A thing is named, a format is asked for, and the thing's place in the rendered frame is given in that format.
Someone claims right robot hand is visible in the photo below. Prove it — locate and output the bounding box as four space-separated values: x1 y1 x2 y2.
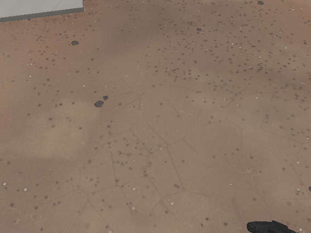
247 220 299 233

